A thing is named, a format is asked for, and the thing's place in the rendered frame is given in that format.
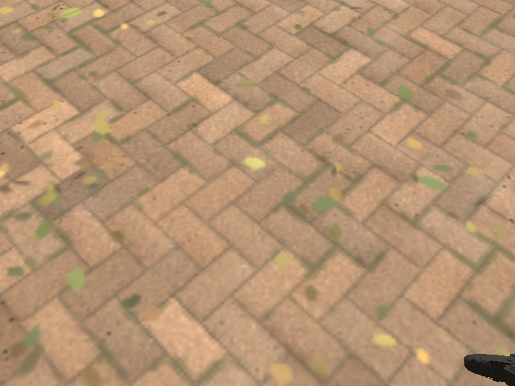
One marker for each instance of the right robot hand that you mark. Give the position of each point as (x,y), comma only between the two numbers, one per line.
(498,367)

